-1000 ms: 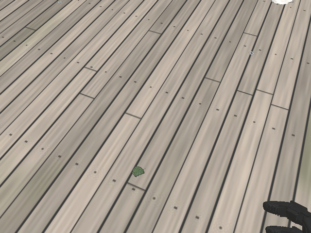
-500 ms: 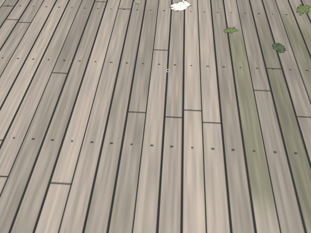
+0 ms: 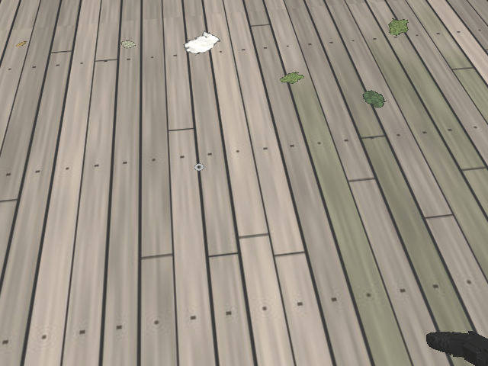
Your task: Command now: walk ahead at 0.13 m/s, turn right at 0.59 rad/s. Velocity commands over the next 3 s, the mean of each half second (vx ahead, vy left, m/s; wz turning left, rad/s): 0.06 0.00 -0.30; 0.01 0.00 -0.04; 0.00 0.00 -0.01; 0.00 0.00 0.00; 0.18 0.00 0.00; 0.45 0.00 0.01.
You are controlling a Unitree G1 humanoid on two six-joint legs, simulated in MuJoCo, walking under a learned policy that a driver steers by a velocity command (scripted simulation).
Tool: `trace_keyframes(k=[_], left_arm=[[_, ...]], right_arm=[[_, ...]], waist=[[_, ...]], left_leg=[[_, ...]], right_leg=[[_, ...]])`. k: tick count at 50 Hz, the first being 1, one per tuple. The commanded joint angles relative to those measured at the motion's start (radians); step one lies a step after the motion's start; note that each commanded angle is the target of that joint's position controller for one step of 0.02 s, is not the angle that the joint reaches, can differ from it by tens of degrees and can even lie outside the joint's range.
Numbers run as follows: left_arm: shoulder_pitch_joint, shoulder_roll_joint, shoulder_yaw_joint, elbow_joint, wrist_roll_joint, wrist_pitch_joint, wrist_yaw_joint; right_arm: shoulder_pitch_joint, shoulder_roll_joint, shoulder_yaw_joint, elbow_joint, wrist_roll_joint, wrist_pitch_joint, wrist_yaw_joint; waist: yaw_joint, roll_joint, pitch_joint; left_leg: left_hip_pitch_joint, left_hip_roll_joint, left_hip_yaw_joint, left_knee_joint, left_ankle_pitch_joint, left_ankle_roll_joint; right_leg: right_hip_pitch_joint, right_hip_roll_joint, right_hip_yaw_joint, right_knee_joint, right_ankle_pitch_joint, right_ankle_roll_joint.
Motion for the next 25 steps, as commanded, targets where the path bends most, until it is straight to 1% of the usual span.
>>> trace_keyframes(k=[1, 2, 3, 4, 5, 6, 7, 8, 9, 11, 13, 14, 15, 16, 17, 18, 19, 20, 21, 22, 23, 24, 25], left_arm=[[0.212, 0.082, -0.003, -0.078, -0.003, -0.017, -0.01], [0.143, 0.16, 0.021, -0.056, -0.016, 0.0, -0.007], [0.053, 0.177, 0.03, -0.069, -0.015, 0.019, -0.001], [0.011, 0.163, 0.03, -0.076, -0.012, 0.039, 0.006], [-0.004, 0.136, 0.026, -0.088, -0.011, 0.049, 0.007], [0.0, 0.099, 0.016, -0.091, -0.01, 0.053, 0.006], [0.009, 0.066, 0.006, -0.091, -0.007, 0.051, 0.006], [0.011, 0.049, -0.001, -0.091, -0.002, 0.046, 0.006], [0.005, 0.041, -0.006, -0.091, 0.004, 0.042, 0.006], [-0.02, 0.036, -0.015, -0.094, 0.01, 0.037, -0.001], [-0.037, 0.05, -0.015, -0.094, 0.009, 0.036, -0.01], [-0.036, 0.054, -0.014, -0.091, 0.009, 0.036, -0.014], [-0.024, 0.051, -0.013, -0.082, 0.011, 0.036, -0.02], [-0.004, 0.046, -0.014, -0.069, 0.015, 0.034, -0.025], [-0.008, 0.057, -0.013, -0.071, 0.023, 0.034, -0.027], [-0.011, 0.106, -0.008, -0.088, 0.037, 0.033, -0.022], [-0.084, 0.149, -0.005, -0.097, 0.041, 0.035, -0.018], [-0.134, 0.086, -0.02, -0.113, 0.049, 0.024, -0.023], [-0.16, 0.051, -0.032, -0.105, 0.054, 0.01, -0.027], [-0.153, 0.05, -0.032, -0.093, 0.052, -0.002, -0.029], [-0.142, 0.051, -0.033, -0.085, 0.046, -0.011, -0.031], [-0.129, 0.046, -0.037, -0.076, 0.043, -0.017, -0.03], [-0.114, 0.039, -0.04, -0.067, 0.042, -0.018, -0.03]], right_arm=[[0.176, -0.207, -0.062, -0.034, -0.001, 0.014, -0.01], [0.125, -0.138, -0.045, -0.064, 0.013, 0.026, -0.014], [0.095, -0.104, -0.033, -0.069, 0.011, 0.042, -0.018], [0.066, -0.093, -0.025, -0.07, 0.008, 0.055, -0.019], [0.039, -0.104, -0.024, -0.063, 0.006, 0.064, -0.02], [0.033, -0.117, -0.028, -0.056, -0.001, 0.068, -0.02], [0.031, -0.117, -0.029, -0.049, -0.003, 0.069, -0.02], [0.031, -0.116, -0.03, -0.043, -0.001, 0.069, -0.019], [0.03, -0.119, -0.031, -0.037, 0.003, 0.07, -0.019], [0.027, -0.132, -0.035, -0.027, 0.014, 0.073, -0.016], [0.04, -0.148, -0.038, -0.012, 0.023, 0.08, -0.013], [0.043, -0.152, -0.038, -0.005, 0.027, 0.084, -0.012], [0.036, -0.151, -0.035, 0.001, 0.033, 0.088, -0.01], [0.033, -0.143, -0.03, 0.009, 0.04, 0.091, -0.009], [0.074, -0.121, -0.022, 0.031, 0.043, 0.09, -0.006], [0.102, -0.083, -0.008, 0.038, 0.029, 0.084, 0.0], [0.134, -0.029, 0.005, 0.027, 0.007, 0.074, 0.005], [0.073, -0.072, -0.003, 0.032, 0.0, 0.075, -0.001], [0.059, -0.078, -0.006, 0.037, 0.003, 0.075, -0.001], [0.061, -0.071, -0.004, 0.053, 0.0, 0.076, -0.005], [0.075, -0.085, -0.007, 0.064, -0.004, 0.079, -0.007], [0.089, -0.095, -0.008, 0.073, -0.001, 0.08, -0.007], [0.103, -0.098, -0.008, 0.084, 0.004, 0.079, -0.005]], waist=[[-0.012, 0.305, -0.409], [-0.044, 0.169, -0.312], [-0.063, 0.101, -0.234], [-0.064, 0.08, -0.178], [-0.049, 0.097, -0.125], [-0.041, 0.118, -0.1], [-0.037, 0.135, -0.102], [-0.038, 0.141, -0.118], [-0.041, 0.142, -0.136], [-0.055, 0.149, -0.164], [-0.067, 0.16, -0.165], [-0.065, 0.159, -0.157], [-0.051, 0.152, -0.145], [-0.034, 0.145, -0.131], [-0.033, 0.124, -0.116], [-0.052, 0.016, -0.115], [-0.124, -0.201, -0.094], [-0.081, -0.185, -0.059], [-0.093, -0.168, -0.035], [-0.09, -0.163, -0.031], [-0.086, -0.169, -0.025], [-0.09, -0.158, -0.016], [-0.091, -0.133, -0.011]], left_leg=[[0.669, 0.543, -0.623, -0.039, 0.529, 0.313], [0.591, 0.463, -0.515, -0.066, 0.322, 0.279], [0.506, 0.393, -0.376, -0.081, 0.185, 0.228], [0.409, 0.339, -0.305, -0.108, 0.107, 0.208], [0.313, 0.302, -0.247, -0.14, 0.062, 0.201], [0.241, 0.262, -0.179, -0.169, 0.055, 0.195], [0.227, 0.245, -0.14, -0.179, 0.073, 0.2], [0.232, 0.247, -0.12, -0.179, 0.111, 0.213], [0.241, 0.257, -0.11, -0.175, 0.141, 0.224], [0.254, 0.275, -0.101, -0.171, 0.14, 0.236], [0.258, 0.286, -0.109, -0.173, 0.06, 0.238], [0.25, 0.284, -0.111, -0.171, -0.004, 0.231], [0.226, 0.275, -0.103, -0.16, -0.068, 0.216], [0.186, 0.26, -0.089, -0.145, -0.125, 0.189], [0.134, 0.233, -0.073, -0.128, -0.199, 0.133], [0.067, 0.178, -0.016, -0.032, -0.291, 0.051], [0.077, 0.066, 0.108, 0.033, -0.367, -0.028], [0.172, 0.069, 0.067, 0.056, -0.335, -0.046], [0.212, 0.069, 0.06, 0.023, -0.253, -0.045], [0.238, 0.071, 0.061, -0.003, -0.191, -0.048], [0.253, 0.079, 0.05, -0.019, -0.153, -0.052], [0.269, 0.091, 0.038, -0.036, -0.132, -0.05], [0.28, 0.095, 0.037, -0.043, -0.13, -0.046]], right_leg=[[-0.364, -0.041, -0.031, 0.539, -0.259, 0.072], [-0.408, -0.089, -0.042, 0.619, -0.168, 0.108], [-0.431, -0.111, -0.08, 0.63, -0.092, 0.127], [-0.416, -0.128, -0.094, 0.618, -0.053, 0.137], [-0.381, -0.141, -0.105, 0.575, -0.026, 0.139], [-0.323, -0.137, -0.136, 0.518, -0.003, 0.136], [-0.287, -0.131, -0.158, 0.453, 0.001, 0.135], [-0.257, -0.132, -0.17, 0.39, -0.001, 0.134], [-0.227, -0.139, -0.176, 0.328, 0.004, 0.131], [-0.163, -0.156, -0.183, 0.198, 0.051, 0.116], [-0.115, -0.157, -0.197, 0.097, 0.096, 0.101], [-0.086, -0.153, -0.206, 0.035, 0.126, 0.09], [-0.038, -0.145, -0.222, -0.056, 0.185, 0.073], [0.03, -0.133, -0.24, -0.165, 0.257, 0.051], [0.095, -0.143, -0.215, -0.249, 0.302, 0.021], [0.149, -0.266, -0.06, -0.316, 0.348, -0.029], [0.025, -0.389, 0.07, -0.352, 0.3, -0.118], [-0.105, -0.381, 0.079, -0.402, 0.159, -0.142], [-0.124, -0.328, 0.034, -0.397, 0.081, -0.099], [-0.118, -0.287, -0.007, -0.382, 0.067, -0.059], [-0.117, -0.273, -0.022, -0.376, 0.081, -0.038], [-0.122, -0.264, -0.031, -0.37, 0.103, -0.026], [-0.124, -0.253, -0.041, -0.364, 0.1, -0.017]])
Next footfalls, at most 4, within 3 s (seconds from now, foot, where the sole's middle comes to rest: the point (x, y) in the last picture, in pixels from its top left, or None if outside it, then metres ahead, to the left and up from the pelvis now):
0.36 right None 0.07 -0.13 -0.76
2.92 right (327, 332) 0.56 -0.15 -0.76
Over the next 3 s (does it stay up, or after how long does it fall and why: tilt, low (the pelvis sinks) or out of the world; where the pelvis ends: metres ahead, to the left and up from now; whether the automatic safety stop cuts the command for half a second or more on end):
stays up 0.43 -0.05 0.00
